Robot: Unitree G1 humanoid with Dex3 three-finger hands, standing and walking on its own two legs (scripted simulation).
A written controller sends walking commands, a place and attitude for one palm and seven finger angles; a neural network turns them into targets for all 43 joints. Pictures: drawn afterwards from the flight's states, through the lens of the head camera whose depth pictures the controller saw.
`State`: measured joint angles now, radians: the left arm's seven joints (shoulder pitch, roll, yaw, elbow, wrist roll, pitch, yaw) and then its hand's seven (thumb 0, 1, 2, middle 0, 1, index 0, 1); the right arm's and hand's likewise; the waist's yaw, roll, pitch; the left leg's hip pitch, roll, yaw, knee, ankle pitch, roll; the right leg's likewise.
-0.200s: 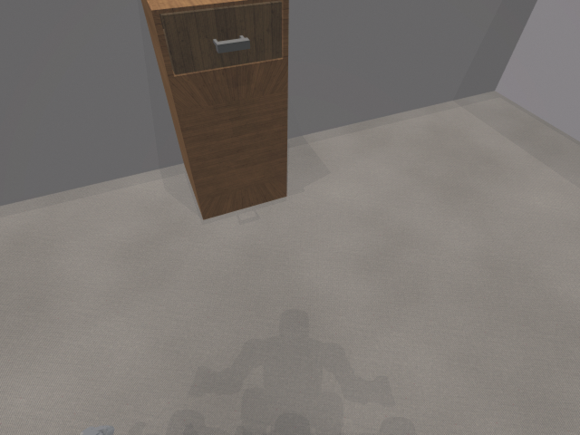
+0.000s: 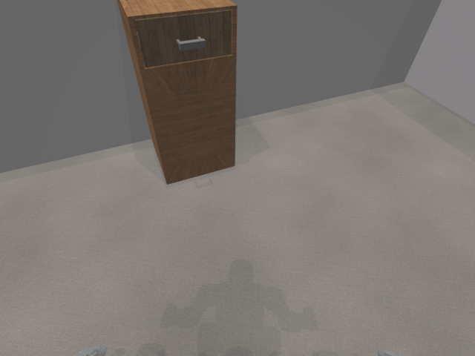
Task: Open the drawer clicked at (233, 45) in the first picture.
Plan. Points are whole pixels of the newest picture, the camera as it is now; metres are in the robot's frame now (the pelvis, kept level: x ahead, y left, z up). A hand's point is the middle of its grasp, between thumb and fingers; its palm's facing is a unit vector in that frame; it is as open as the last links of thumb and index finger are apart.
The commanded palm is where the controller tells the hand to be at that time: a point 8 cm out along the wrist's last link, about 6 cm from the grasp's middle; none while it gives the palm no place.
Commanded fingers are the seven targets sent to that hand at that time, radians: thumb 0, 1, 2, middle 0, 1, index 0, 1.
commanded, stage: stand and wait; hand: left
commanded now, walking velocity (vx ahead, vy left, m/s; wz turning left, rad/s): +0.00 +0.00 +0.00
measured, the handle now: (190, 42) +1.22 +0.27 +0.03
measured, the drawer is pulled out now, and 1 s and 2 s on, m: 0.00 0.00 0.00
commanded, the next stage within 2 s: look at it before walking up in 0.62 s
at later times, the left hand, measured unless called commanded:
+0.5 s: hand out of the picture +0.05 +0.24 -0.15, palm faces -0.03 -0.94 -0.34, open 7.4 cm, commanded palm none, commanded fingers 0.00 0.90 0.90 -0.20 -0.30 -0.20 -0.30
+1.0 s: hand out of the picture +0.06 +0.24 -0.15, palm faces -0.03 -0.94 -0.33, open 7.4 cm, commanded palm none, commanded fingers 0.00 0.90 0.90 -0.20 -0.30 -0.20 -0.30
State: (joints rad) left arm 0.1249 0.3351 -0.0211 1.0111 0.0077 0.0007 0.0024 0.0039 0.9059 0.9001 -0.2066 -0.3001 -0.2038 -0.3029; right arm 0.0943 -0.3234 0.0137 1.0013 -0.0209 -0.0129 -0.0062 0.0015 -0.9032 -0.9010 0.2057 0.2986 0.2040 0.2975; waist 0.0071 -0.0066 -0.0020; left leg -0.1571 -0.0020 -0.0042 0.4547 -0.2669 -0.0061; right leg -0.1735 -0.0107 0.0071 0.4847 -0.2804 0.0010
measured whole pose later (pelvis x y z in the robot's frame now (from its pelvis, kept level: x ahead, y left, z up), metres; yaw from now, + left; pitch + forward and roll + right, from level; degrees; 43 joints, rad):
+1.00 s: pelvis -0.01 -0.01 +0.01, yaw -1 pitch -2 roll +0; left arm 0.14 0.34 -0.02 1.08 0.01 -0.01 0.00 0.00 0.91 0.90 -0.21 -0.30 -0.20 -0.30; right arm 0.12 -0.33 0.01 1.11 -0.01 -0.01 0.00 0.00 -0.90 -0.90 0.21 0.30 0.20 0.30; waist 0.00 -0.01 0.02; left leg -0.13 0.02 0.00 0.37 -0.20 -0.02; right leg -0.15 0.01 0.01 0.40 -0.21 -0.01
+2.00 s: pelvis +0.14 -0.03 +0.00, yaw -16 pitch +0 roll +0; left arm 0.47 0.13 0.02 1.08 0.02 -0.06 0.01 0.00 0.91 0.90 -0.21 -0.30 -0.20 -0.30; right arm 0.13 -0.18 -0.05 0.96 -0.02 -0.01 0.02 0.00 -0.91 -0.90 0.20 0.30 0.20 0.30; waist 0.04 0.00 0.03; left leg -0.63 0.12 0.06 0.93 -0.18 -0.05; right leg -0.02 0.04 0.07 0.35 -0.33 -0.04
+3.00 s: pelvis +0.52 -0.18 -0.01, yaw -44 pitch +0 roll -2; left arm 0.25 0.22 0.07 1.02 0.02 -0.04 0.00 -0.01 0.94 0.90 -0.21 -0.30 -0.20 -0.30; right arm 0.18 -0.17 -0.05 0.94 -0.03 -0.04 0.01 0.00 -0.91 -0.90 0.20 0.30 0.20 0.30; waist 0.00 0.01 0.03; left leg -0.49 0.15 0.09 0.76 -0.27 -0.06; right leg -0.18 0.01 -0.04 0.50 -0.32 0.00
